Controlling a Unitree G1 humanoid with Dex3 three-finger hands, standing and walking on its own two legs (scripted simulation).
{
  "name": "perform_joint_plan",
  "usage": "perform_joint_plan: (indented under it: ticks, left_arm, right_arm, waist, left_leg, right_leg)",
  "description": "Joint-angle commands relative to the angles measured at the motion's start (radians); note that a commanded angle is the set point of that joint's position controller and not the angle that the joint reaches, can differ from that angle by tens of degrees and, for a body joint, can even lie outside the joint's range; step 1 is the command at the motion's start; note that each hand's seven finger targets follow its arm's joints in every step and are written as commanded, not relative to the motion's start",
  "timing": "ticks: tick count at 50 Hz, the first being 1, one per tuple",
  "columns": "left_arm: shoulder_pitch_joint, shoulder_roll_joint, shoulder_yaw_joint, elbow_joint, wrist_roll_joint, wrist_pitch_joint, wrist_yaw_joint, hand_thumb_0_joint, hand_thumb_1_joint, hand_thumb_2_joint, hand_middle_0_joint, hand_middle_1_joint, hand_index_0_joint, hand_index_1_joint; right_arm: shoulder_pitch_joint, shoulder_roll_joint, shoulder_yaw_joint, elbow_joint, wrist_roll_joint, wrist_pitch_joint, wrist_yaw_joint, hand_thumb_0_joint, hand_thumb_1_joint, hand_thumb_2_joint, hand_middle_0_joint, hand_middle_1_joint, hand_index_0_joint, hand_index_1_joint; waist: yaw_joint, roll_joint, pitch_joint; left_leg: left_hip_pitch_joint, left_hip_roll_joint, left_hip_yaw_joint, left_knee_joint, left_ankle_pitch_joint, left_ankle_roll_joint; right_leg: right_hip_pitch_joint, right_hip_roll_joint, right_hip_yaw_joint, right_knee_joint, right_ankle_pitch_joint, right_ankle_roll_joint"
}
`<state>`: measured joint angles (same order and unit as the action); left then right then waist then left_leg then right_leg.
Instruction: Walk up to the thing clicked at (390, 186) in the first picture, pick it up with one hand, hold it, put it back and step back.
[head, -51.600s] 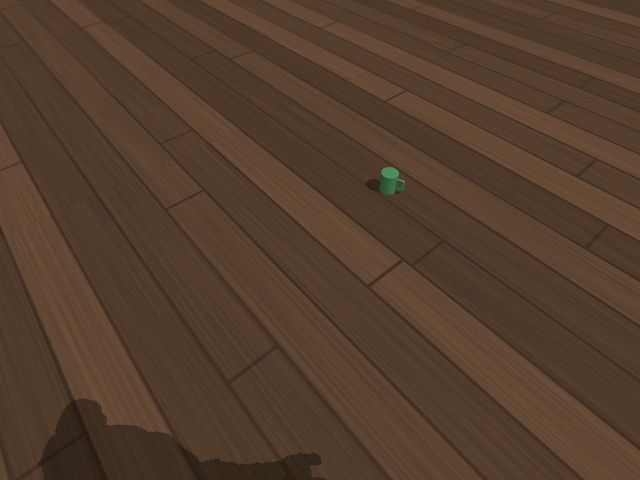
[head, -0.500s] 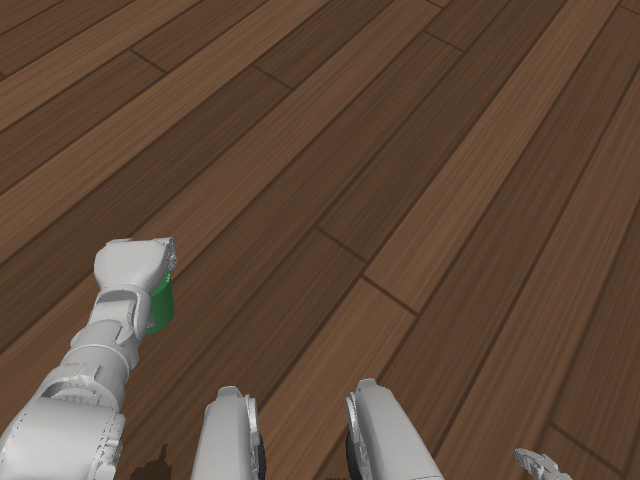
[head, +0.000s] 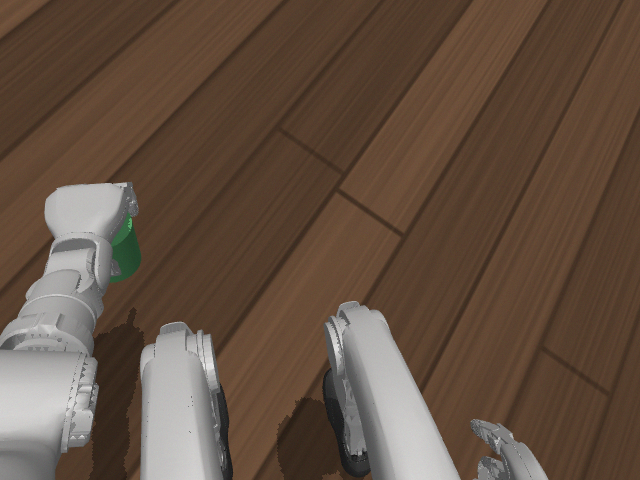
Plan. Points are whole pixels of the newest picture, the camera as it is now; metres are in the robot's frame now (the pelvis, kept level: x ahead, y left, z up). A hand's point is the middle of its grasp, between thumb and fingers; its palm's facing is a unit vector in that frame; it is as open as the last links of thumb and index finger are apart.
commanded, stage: crouch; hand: left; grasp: from above
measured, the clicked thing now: (112, 233) +0.46 +0.24 -0.22
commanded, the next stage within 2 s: lower in 0.90 s
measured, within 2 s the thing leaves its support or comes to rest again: neither
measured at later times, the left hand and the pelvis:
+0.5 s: hand (123, 233) +0.47 +0.23 -0.25, palm faces -0.46 -0.04 -0.89, open 9.9 cm; pelvis +0.00 -0.01 -0.07, yaw -3 degrees
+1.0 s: hand (128, 228) +0.49 +0.23 -0.28, palm faces -0.45 -0.03 -0.89, open 10.0 cm; pelvis -0.01 -0.01 -0.12, yaw -5 degrees
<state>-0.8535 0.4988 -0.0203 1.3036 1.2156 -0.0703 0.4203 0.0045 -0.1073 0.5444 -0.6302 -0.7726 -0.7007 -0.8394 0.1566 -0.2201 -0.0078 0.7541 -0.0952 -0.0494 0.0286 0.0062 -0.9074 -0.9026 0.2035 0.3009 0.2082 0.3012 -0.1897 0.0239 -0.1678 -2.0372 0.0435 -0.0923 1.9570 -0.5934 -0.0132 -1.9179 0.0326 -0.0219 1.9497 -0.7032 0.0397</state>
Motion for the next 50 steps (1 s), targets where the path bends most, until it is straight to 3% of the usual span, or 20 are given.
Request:
perform_joint_plan:
  ticks: [1, 2, 3, 4, 6, 7, 9, 13, 15, 19, 20, 22, 29, 31, 33, 35, 39, 42, 45, 50]
  left_arm:
    - [-0.422, 0.245, 0.045, -0.167, -0.007, 0.03, 0.06, 0.0, 0.562, 0.95, -0.938, -0.85, -0.953, -0.837]
    - [-0.414, 0.225, 0.033, -0.134, -0.006, 0.035, 0.054, 0.0, 0.571, 0.975, -0.948, -0.859, -0.961, -0.848]
    - [-0.459, 0.241, 0.038, -0.177, -0.015, 0.033, 0.052, 0.0, 0.571, 0.96, -0.946, -0.856, -0.96, -0.844]
    - [-0.41, 0.215, 0.031, -0.124, -0.019, 0.04, 0.044, 0.0, 0.567, 0.992, -0.954, -0.861, -0.962, -0.854]
    - [-0.45, 0.251, 0.043, -0.174, -0.034, 0.036, 0.031, 0.0, 0.58, 1.022, -0.955, -0.889, -0.964, -0.881]
    - [-0.402, 0.252, 0.045, -0.116, -0.032, 0.044, 0.025, 0.0, 0.589, 1.011, -0.96, -0.885, -0.97, -0.876]
    - [-0.422, 0.234, 0.035, -0.116, -0.04, 0.037, 0.01, 0.0, 0.592, 1.001, -0.96, -0.881, -0.972, -0.87]
    - [-0.44, 0.293, 0.056, -0.124, -0.033, 0.019, -0.002, 0.0, 0.609, 0.961, -0.964, -0.875, -0.983, -0.857]
    - [-0.422, 0.265, 0.042, -0.082, -0.031, 0.013, -0.008, 0.0, 0.613, 0.97, -0.978, -0.867, -0.991, -0.854]
    - [-0.462, 0.344, 0.08, -0.11, -0.023, -0.007, -0.003, 0.0, 0.605, 0.937, -0.953, -0.886, -0.977, -0.863]
    - [-0.431, 0.312, 0.069, -0.068, -0.02, -0.006, -0.003, 0.0, 0.613, 0.935, -0.959, -0.884, -0.982, -0.86]
    - [-0.499, 0.349, 0.08, -0.105, -0.009, -0.018, 0.006, 0.0, 0.604, 0.932, -0.947, -0.885, -0.972, -0.861]
    - [-0.514, 0.357, 0.077, -0.026, -0.01, -0.017, 0.024, 0.0, 0.596, 0.947, -0.927, -0.922, -0.956, -0.893]
    - [-0.544, 0.401, 0.091, -0.024, -0.007, -0.02, 0.023, 0.0, 0.591, 0.96, -0.932, -0.917, -0.955, -0.894]
    - [-0.535, 0.381, 0.076, 0.004, -0.015, -0.019, 0.018, 0.0, 0.585, 0.951, -0.922, -0.929, -0.949, -0.901]
    - [-0.58, 0.424, 0.093, -0.025, -0.014, -0.024, 0.022, 0.0, 0.603, 0.944, -0.921, -0.937, -0.953, -0.905]
    - [-0.567, 0.41, 0.07, 0.029, -0.016, -0.024, 0.013, 0.0, 0.613, 0.967, -0.944, -0.935, -0.968, -0.91]
    - [-0.563, 0.454, 0.094, 0.017, -0.02, -0.028, 0.011, 0.0, 0.651, 0.985, -0.969, -0.946, -0.994, -0.92]
    - [-0.559, 0.427, 0.074, 0.026, -0.01, -0.026, 0.008, 0.0, 0.677, 0.99, -0.989, -0.95, -1.014, -0.925]
    - [-0.576, 0.448, 0.076, 0.015, -0.021, -0.026, 0.007, 0.0, 0.655, 0.998, -0.973, -0.969, -0.996, -0.944]
  right_arm:
    - [0.193, -0.223, -0.072, -0.016, -0.008, -0.014, 0.006, 0.0, -0.908, -0.903, 0.199, 0.299, 0.2, 0.299]
    - [0.196, -0.221, -0.071, -0.014, -0.013, -0.014, 0.011, 0.0, -0.909, -0.903, 0.199, 0.299, 0.2, 0.299]
    - [0.197, -0.22, -0.07, -0.012, -0.013, -0.014, 0.013, 0.0, -0.909, -0.903, 0.199, 0.299, 0.2, 0.299]
    - [0.203, -0.219, -0.069, -0.01, -0.017, -0.014, 0.017, 0.0, -0.911, -0.904, 0.199, 0.299, 0.2, 0.299]
    - [0.202, -0.221, -0.071, -0.011, -0.018, -0.014, 0.024, 0.0, -0.908, -0.903, 0.2, 0.299, 0.2, 0.299]
    - [0.2, -0.219, -0.068, -0.01, -0.019, -0.012, 0.026, 0.0, -0.911, -0.903, 0.199, 0.299, 0.2, 0.299]
    - [0.2, -0.222, -0.069, -0.008, -0.021, -0.01, 0.031, 0.0, -0.91, -0.903, 0.199, 0.299, 0.2, 0.299]
    - [0.193, -0.225, -0.066, -0.016, -0.021, -0.004, 0.039, 0.0, -0.911, -0.903, 0.2, 0.299, 0.2, 0.299]
    - [0.196, -0.218, -0.059, -0.013, -0.025, 0.0, 0.045, 0.0, -0.914, -0.904, 0.199, 0.299, 0.2, 0.299]
    - [0.202, -0.226, -0.054, -0.015, -0.025, 0.005, 0.049, 0.0, -0.915, -0.904, 0.2, 0.3, 0.2, 0.299]
    - [0.206, -0.225, -0.052, -0.013, -0.029, 0.005, 0.052, 0.0, -0.914, -0.904, 0.199, 0.299, 0.2, 0.299]
    - [0.203, -0.237, -0.049, -0.01, -0.03, 0.007, 0.051, 0.0, -0.912, -0.903, 0.2, 0.299, 0.2, 0.299]
    - [0.202, -0.243, -0.025, -0.01, -0.038, 0.001, 0.054, 0.0, -0.911, -0.902, 0.2, 0.3, 0.2, 0.3]
    - [0.209, -0.255, -0.024, -0.005, -0.039, -0.002, 0.053, 0.0, -0.913, -0.903, 0.2, 0.3, 0.2, 0.3]
    - [0.206, -0.25, -0.011, -0.005, -0.043, -0.003, 0.054, 0.0, -0.913, -0.903, 0.2, 0.3, 0.2, 0.3]
    - [0.205, -0.258, -0.006, -0.001, -0.044, -0.005, 0.052, 0.0, -0.909, -0.902, 0.2, 0.3, 0.2, 0.3]
    - [0.204, -0.259, 0.007, 0.003, -0.045, -0.005, 0.053, 0.0, -0.913, -0.903, 0.2, 0.3, 0.2, 0.3]
    - [0.202, -0.263, 0.014, -0.001, -0.047, -0.004, 0.054, 0.0, -0.91, -0.902, 0.2, 0.3, 0.2, 0.3]
    - [0.203, -0.263, 0.025, -0.001, -0.048, 0.0, 0.053, 0.0, -0.911, -0.902, 0.2, 0.3, 0.2, 0.3]
    - [0.199, -0.27, 0.034, -0.003, -0.048, 0.003, 0.057, 0.0, -0.913, -0.904, 0.2, 0.3, 0.2, 0.3]
  waist:
    - [-0.002, 0.27, -0.752]
    - [-0.021, 0.254, -0.73]
    - [-0.015, 0.268, -0.757]
    - [-0.026, 0.239, -0.738]
    - [-0.015, 0.253, -0.765]
    - [-0.01, 0.234, -0.722]
    - [-0.027, 0.226, -0.691]
    - [-0.016, 0.239, -0.691]
    - [-0.029, 0.195, -0.664]
    - [-0.012, 0.231, -0.691]
    - [-0.026, 0.215, -0.664]
    - [-0.026, 0.243, -0.695]
    - [-0.047, 0.238, -0.636]
    - [-0.046, 0.252, -0.63]
    - [-0.057, 0.234, -0.606]
    - [-0.05, 0.262, -0.637]
    - [-0.072, 0.223, -0.608]
    - [-0.05, 0.252, -0.614]
    - [-0.064, 0.269, -0.607]
    - [-0.067, 0.263, -0.594]
  left_leg:
    - [0.687, -0.006, 0.032, -0.157, 0.163, 0.02]
    - [0.671, -0.004, 0.039, -0.13, 0.181, 0.025]
    - [0.648, -0.006, 0.051, -0.109, 0.2, 0.028]
    - [0.641, -0.006, 0.048, -0.095, 0.216, 0.029]
    - [0.607, -0.004, 0.055, -0.069, 0.222, 0.031]
    - [0.591, -0.003, 0.052, -0.065, 0.213, 0.031]
    - [0.559, 0.001, 0.05, -0.044, 0.201, 0.033]
    - [0.498, 0.002, 0.054, -0.006, 0.187, 0.033]
    - [0.458, 0.005, 0.056, 0.03, 0.199, 0.04]
    - [0.434, 0.005, 0.063, 0.053, 0.184, 0.037]
    - [0.435, 0.006, 0.056, 0.061, 0.182, 0.037]
    - [0.436, 0.007, 0.054, 0.074, 0.175, 0.035]
    - [0.365, 0.005, 0.049, 0.101, 0.102, 0.034]
    - [0.345, 0.003, 0.055, 0.114, 0.08, 0.036]
    - [0.315, 0.004, 0.052, 0.127, 0.067, 0.036]
    - [0.32, 0.006, 0.05, 0.139, 0.074, 0.035]
    - [0.27, 0.008, 0.048, 0.172, 0.078, 0.04]
    - [0.254, 0.006, 0.049, 0.175, 0.074, 0.037]
    - [0.273, 0.008, 0.046, 0.186, 0.088, 0.034]
    - [0.241, 0.011, 0.043, 0.211, 0.111, 0.038]
  right_leg:
    - [0.174, 0.012, -0.086, -0.19, 0.262, -0.079]
    - [0.174, 0.015, -0.086, -0.185, 0.281, -0.077]
    - [0.193, 0.018, -0.08, -0.176, 0.307, -0.075]
    - [0.194, 0.018, -0.084, -0.169, 0.32, -0.071]
    - [0.21, 0.023, -0.081, -0.152, 0.336, -0.068]
    - [0.192, 0.023, -0.083, -0.145, 0.323, -0.068]
    - [0.169, 0.027, -0.086, -0.132, 0.317, -0.067]
    - [0.162, 0.036, -0.087, -0.086, 0.308, -0.07]
    - [0.173, 0.042, -0.082, -0.081, 0.33, -0.062]
    - [0.16, 0.043, -0.085, -0.046, 0.316, -0.064]
    - [0.144, 0.044, -0.091, -0.041, 0.309, -0.064]
    - [0.122, 0.048, -0.097, -0.018, 0.303, -0.068]
    - [0.07, 0.051, -0.117, 0.016, 0.238, -0.07]
    - [0.067, 0.05, -0.115, 0.023, 0.214, -0.07]
    - [0.062, 0.055, -0.12, 0.033, 0.201, -0.071]
    - [0.056, 0.057, -0.125, 0.052, 0.205, -0.073]
    - [0.068, 0.067, -0.127, 0.057, 0.221, -0.067]
    - [0.066, 0.066, -0.129, 0.075, 0.209, -0.069]
    - [0.06, 0.069, -0.14, 0.087, 0.231, -0.069]
    - [0.077, 0.073, -0.139, 0.098, 0.266, -0.063]
